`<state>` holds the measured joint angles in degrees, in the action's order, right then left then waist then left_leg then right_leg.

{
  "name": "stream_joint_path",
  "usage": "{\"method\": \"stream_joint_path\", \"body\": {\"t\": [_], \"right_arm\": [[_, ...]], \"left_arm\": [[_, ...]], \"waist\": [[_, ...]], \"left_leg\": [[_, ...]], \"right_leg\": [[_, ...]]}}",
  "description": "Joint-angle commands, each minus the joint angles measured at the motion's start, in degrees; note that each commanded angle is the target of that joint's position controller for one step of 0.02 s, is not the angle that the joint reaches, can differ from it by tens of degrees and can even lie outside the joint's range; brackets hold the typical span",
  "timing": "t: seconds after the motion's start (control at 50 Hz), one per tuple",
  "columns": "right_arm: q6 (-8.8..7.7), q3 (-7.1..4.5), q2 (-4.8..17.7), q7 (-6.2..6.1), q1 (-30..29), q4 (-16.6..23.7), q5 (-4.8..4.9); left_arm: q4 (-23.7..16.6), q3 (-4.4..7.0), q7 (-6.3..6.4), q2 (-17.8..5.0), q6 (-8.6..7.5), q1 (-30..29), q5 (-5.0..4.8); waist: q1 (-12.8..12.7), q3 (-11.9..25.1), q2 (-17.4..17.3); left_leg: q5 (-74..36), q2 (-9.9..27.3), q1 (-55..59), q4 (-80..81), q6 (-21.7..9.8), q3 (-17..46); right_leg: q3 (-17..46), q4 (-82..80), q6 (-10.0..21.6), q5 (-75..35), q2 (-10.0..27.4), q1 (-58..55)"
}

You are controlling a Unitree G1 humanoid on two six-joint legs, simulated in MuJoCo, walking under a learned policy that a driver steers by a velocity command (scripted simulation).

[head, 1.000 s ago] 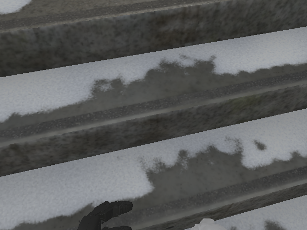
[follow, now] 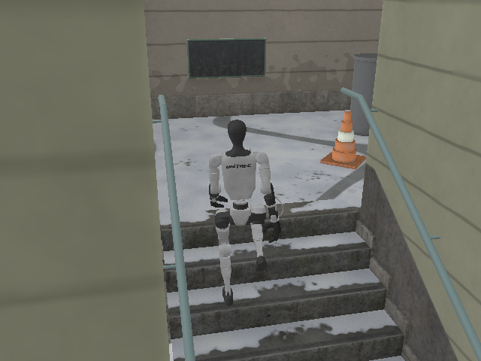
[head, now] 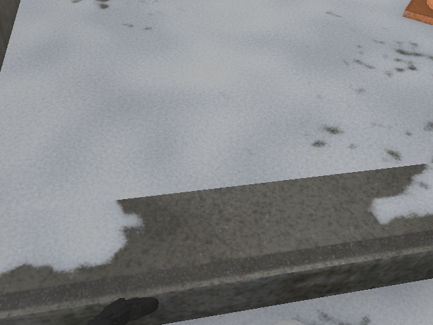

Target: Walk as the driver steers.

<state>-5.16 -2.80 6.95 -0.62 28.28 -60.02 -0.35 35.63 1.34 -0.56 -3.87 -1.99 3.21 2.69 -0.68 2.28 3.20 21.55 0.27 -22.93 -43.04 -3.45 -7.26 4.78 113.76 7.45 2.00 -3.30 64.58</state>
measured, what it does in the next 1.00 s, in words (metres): climbs: right foot 0.17 m higher, then left foot 0.17 m higher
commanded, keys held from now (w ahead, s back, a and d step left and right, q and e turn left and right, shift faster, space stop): w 0.68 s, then no key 0.32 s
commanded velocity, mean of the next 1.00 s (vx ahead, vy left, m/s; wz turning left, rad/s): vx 0.42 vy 0.00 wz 0.00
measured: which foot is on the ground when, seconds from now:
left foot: down 0.00-0.32, up 0.34-0.78, down 0.80-1.00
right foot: up 0.00-0.30, down 0.32-0.82, up 0.84-1.00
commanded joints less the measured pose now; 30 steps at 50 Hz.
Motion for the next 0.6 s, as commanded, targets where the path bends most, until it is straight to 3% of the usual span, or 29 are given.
{"method": "stream_joint_path", "body": {"t": [0.02,0.04,0.06,0.08,0.1,0.12,0.16,0.18,0.2,0.22,0.24,0.26,0.28,0.3,0.32,0.34,0.36,0.38,0.4,0.42,0.44,0.46,0.5,0.52,0.54,0.58,0.6], "right_arm": [[-3.12,-0.24,5.57,-0.62,-7.91,6.84,0.46],[-3.33,-0.43,6.40,-0.58,-4.62,6.03,0.14],[-3.63,-0.60,7.11,-0.39,-2.23,5.35,-0.07],[-3.63,-0.39,6.94,-0.57,-0.33,4.85,-0.15],[-3.60,-0.46,7.27,-0.82,2.04,4.08,-0.13],[-2.86,-0.48,6.52,-1.18,4.00,3.41,0.30],[-1.50,-0.39,6.12,-2.55,6.37,2.53,-1.62],[-1.15,-0.47,6.11,-3.47,7.08,2.59,-0.42],[-0.91,-0.57,6.31,-3.89,7.44,2.33,0.01],[-0.87,-0.01,4.92,-3.83,6.04,2.99,0.47],[-0.95,-0.25,7.23,-3.82,2.00,5.10,1.30],[-1.26,-0.79,10.95,-4.15,3.22,5.99,2.20],[-1.87,-0.89,12.85,-3.43,2.45,5.51,2.32],[-2.46,-1.91,16.52,-2.44,1.38,6.48,2.42],[-3.52,-3.09,18.71,-0.96,-0.69,7.38,3.09],[-4.78,-2.64,13.81,0.63,-0.76,11.62,4.44],[-5.55,-2.82,9.47,3.01,-3.31,14.19,1.81],[-5.22,-2.38,4.86,3.30,-4.02,15.79,-1.09],[-4.94,-1.25,1.40,2.81,-9.41,20.63,-2.08],[-4.72,-0.16,-0.69,1.81,-14.99,23.86,-2.59],[-4.30,1.06,-2.80,1.16,-17.38,25.78,-1.56],[-3.21,2.75,-6.34,0.56,-16.94,26.42,-1.26],[-0.73,3.07,-4.98,1.28,-14.97,26.02,-0.30],[0.19,3.64,-5.13,1.26,-18.39,27.52,-0.05],[1.02,3.79,-5.68,0.58,-21.55,27.55,0.62],[1.92,4.51,-5.83,-0.55,-27.84,30.20,0.87],[2.15,5.10,-6.16,-0.82,-30.10,32.01,0.67]], "left_arm": [[-1.45,0.12,0.98,-0.06,1.69,2.87,-0.76],[-2.05,-0.47,1.55,1.83,1.70,-0.55,-0.74],[-3.69,-1.05,1.77,3.27,1.72,-3.52,-0.51],[-5.36,-1.56,1.80,3.44,1.60,-7.47,-0.52],[-6.81,-2.00,1.59,3.94,1.68,-10.88,-0.71],[-9.53,-3.00,0.89,4.70,1.70,-13.36,-1.24],[-11.64,-2.97,0.21,3.58,2.23,-15.27,-1.24],[-11.85,-3.51,-0.84,3.45,2.62,-13.62,-1.17],[-12.21,-3.33,-1.32,3.16,2.84,-14.60,-1.11],[-9.25,-2.89,-1.48,3.46,2.83,-11.19,-2.13],[-6.71,-2.50,-1.49,2.92,2.43,-6.75,-2.03],[-5.73,-2.19,-1.20,2.15,2.18,-5.37,-2.93],[-3.32,-1.45,-0.29,0.45,2.30,2.61,-2.84],[-1.65,-0.54,0.17,-2.84,2.35,10.79,-2.54],[0.06,0.74,0.40,-6.11,2.04,15.10,-1.72],[3.72,3.43,0.49,-13.92,1.34,20.12,-0.09],[5.45,5.90,1.58,-18.81,2.12,21.30,-0.81],[6.34,5.66,1.17,-17.34,1.26,14.49,-1.41],[9.56,4.30,0.58,-12.10,0.15,10.39,-2.61],[13.78,3.20,0.59,-7.72,-1.04,12.05,-2.70],[16.35,2.10,0.64,-3.82,-2.17,13.46,-1.34],[19.10,1.43,0.25,-1.70,-2.97,15.99,-0.54],[20.35,0.95,-0.33,-2.71,-3.96,18.40,-0.95],[20.82,0.78,-0.93,-3.91,-4.84,17.55,-0.98],[21.80,0.83,-1.35,-5.21,-5.87,19.83,-0.44],[22.52,0.59,-1.84,-8.00,-6.80,21.47,-1.30],[23.11,0.28,-1.87,-7.98,-7.02,22.32,-2.02]], "waist": [[-4.84,-6.11,-3.84],[-2.71,-6.52,-4.62],[-2.34,-8.35,-4.95],[-1.29,-9.97,-4.32],[0.04,-11.73,-5.13],[0.04,-12.27,-3.72],[2.27,-10.21,-6.07],[1.91,-7.86,-7.28],[3.15,-7.07,-7.65],[2.55,-4.62,-6.67],[0.39,-1.38,-5.64],[-0.33,3.21,-6.94],[-4.37,8.01,-10.80],[-7.44,13.78,-15.53],[-10.62,17.09,-16.17],[-9.37,21.02,-6.28],[-9.01,21.79,5.82],[-5.41,22.10,2.32],[-0.50,12.83,-2.04],[0.04,3.65,-6.65],[0.91,-1.87,-8.03],[2.62,-3.30,-7.44],[3.80,-5.85,-5.77],[4.91,-8.32,-5.81],[3.12,-7.70,-3.02],[3.03,-9.10,-0.62],[3.87,-9.88,-1.38]], "left_leg": [[5.32,12.76,-1.19,27.45,-6.88,18.49],[7.01,13.51,4.07,27.73,-7.61,19.31],[10.51,13.43,6.94,29.60,-7.60,19.11],[11.11,13.71,9.41,31.84,-7.72,18.53],[12.11,14.25,12.42,33.88,-8.49,18.72],[13.66,13.58,14.39,36.78,-6.58,16.56],[4.06,13.49,18.67,40.90,-7.70,13.18],[-4.31,13.34,19.36,47.40,-8.72,10.94],[-11.65,12.74,20.93,49.84,-9.37,8.87],[-30.84,11.69,22.32,48.29,-9.73,3.65],[-60.05,10.63,19.68,42.35,-8.07,-1.26],[-90.56,14.05,19.87,37.21,-8.82,0.11],[-107.79,17.17,24.10,26.99,-8.48,0.52],[-114.03,17.48,28.29,17.21,-7.86,1.31],[-105.33,15.18,26.80,4.70,-6.67,1.51],[-86.81,7.60,7.66,-14.33,-3.73,5.81],[-18.17,-6.41,-7.70,-40.45,-1.62,11.44],[-17.04,-6.75,-14.84,-66.01,-1.48,21.65],[-20.02,-3.41,-21.50,-74.97,-2.24,18.40],[-19.84,-2.29,-27.98,-78.51,-3.77,16.20],[-19.18,-2.13,-33.47,-82.64,-5.23,15.95],[-17.14,-2.48,-37.59,-86.81,-6.35,18.02],[-12.14,-2.70,-43.85,-84.27,-6.11,16.71],[-10.00,-2.43,-44.59,-78.97,-5.87,15.62],[-7.93,-4.66,-47.11,-85.52,-6.23,11.12],[-3.33,-4.01,-55.15,-89.42,-6.25,8.69],[-3.57,-2.54,-54.90,-83.84,-6.70,8.99]], "right_leg": [[-0.96,8.29,-0.61,1.87,1.61,8.59],[-1.56,15.29,-0.28,5.32,0.71,15.68],[-1.64,15.24,0.49,9.25,1.56,20.34],[-2.79,14.29,0.72,11.96,2.41,23.64],[-4.46,15.10,0.49,15.28,3.30,28.24],[-5.51,5.67,0.11,15.99,6.27,27.88],[-9.93,-0.54,-1.18,16.09,8.35,24.80],[-11.57,-11.30,-0.22,14.45,11.04,15.18],[-13.34,-17.32,0.72,15.53,11.20,9.40],[-16.81,-23.28,2.68,16.91,9.24,-0.70],[-20.45,-30.72,3.65,17.87,5.92,-13.52],[-23.53,-36.57,3.85,21.49,1.76,-24.27],[-21.73,-38.76,4.41,21.14,0.17,-30.77],[-18.96,-45.80,4.73,24.86,-2.86,-37.71],[-13.09,-56.39,5.31,24.17,-2.18,-45.64],[15.97,-69.48,9.59,34.19,9.54,-58.90],[49.11,-97.76,13.29,38.91,18.75,-64.00],[54.33,-100.73,12.26,40.13,21.33,-60.93],[44.62,-97.57,10.21,43.07,19.82,-52.93],[34.03,-92.96,8.35,39.11,18.71,-46.89],[24.32,-90.97,6.49,27.71,17.58,-43.29],[16.25,-90.30,4.15,17.18,15.37,-42.96],[6.93,-93.11,0.60,6.42,14.82,-43.96],[2.52,-95.48,-1.33,7.50,13.45,-40.24],[1.32,-98.67,-0.58,4.67,13.44,-41.09],[-0.91,-101.85,-0.52,4.12,13.50,-43.92],[-2.72,-102.81,-2.31,4.03,12.72,-43.30]]}}
Velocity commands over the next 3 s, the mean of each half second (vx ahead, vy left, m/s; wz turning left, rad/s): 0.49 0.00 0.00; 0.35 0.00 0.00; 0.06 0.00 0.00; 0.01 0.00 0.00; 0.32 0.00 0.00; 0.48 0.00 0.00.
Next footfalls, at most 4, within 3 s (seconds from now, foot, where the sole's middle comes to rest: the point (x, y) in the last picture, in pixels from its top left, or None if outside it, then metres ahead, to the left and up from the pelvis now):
0.32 right None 0.38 -0.10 -0.57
0.80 left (204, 224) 0.66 0.05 -0.40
1.30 right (263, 196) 0.75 -0.11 -0.40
2.76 left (208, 103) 1.15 0.05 -0.40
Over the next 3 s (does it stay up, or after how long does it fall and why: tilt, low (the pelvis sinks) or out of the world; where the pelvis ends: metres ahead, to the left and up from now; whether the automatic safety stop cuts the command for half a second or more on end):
stays up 1.10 -0.01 0.38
